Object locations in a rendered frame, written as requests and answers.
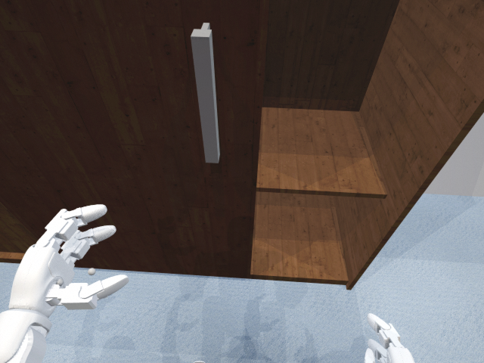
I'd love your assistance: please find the wardrobe door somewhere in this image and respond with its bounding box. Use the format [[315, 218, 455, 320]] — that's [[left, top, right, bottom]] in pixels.
[[0, 202, 38, 253], [0, 0, 269, 278]]

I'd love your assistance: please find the robot left hand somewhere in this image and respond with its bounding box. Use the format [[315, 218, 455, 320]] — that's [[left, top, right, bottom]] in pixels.
[[8, 204, 129, 318]]

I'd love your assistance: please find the robot left forearm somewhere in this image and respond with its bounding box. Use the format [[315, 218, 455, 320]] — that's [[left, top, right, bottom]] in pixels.
[[0, 309, 52, 363]]

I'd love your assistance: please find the robot right hand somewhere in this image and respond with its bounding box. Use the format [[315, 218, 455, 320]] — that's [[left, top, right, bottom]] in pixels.
[[364, 313, 415, 363]]

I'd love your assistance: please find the handle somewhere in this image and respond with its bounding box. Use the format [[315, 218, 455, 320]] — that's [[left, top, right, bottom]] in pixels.
[[191, 23, 220, 163]]

